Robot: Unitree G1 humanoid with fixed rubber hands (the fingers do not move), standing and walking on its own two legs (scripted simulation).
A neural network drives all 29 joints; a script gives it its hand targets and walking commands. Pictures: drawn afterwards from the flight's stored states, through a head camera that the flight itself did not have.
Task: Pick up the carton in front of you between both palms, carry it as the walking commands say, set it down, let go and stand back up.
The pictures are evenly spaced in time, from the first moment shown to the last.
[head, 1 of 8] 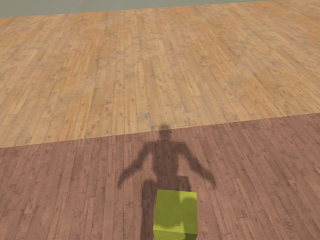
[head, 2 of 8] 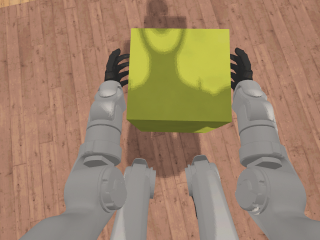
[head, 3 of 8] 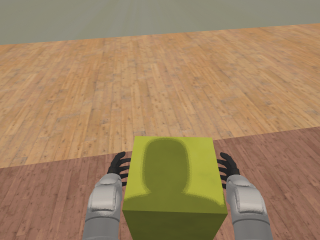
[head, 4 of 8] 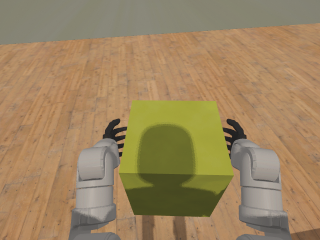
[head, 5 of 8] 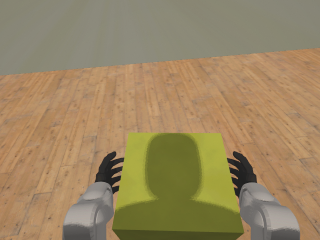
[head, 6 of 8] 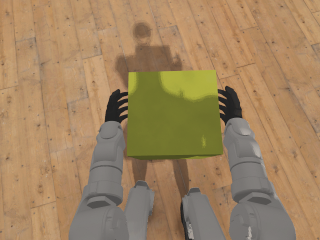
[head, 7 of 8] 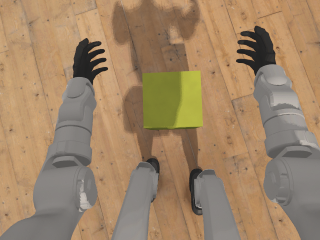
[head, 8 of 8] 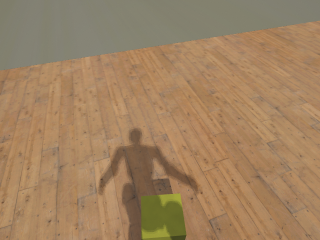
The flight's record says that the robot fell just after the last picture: no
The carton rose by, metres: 0.70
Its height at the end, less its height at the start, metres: -0.12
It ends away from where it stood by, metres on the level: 2.33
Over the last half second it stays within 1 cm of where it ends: yes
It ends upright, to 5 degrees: yes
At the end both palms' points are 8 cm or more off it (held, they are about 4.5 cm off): yes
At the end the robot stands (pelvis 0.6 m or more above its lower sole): yes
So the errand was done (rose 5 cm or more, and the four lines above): yes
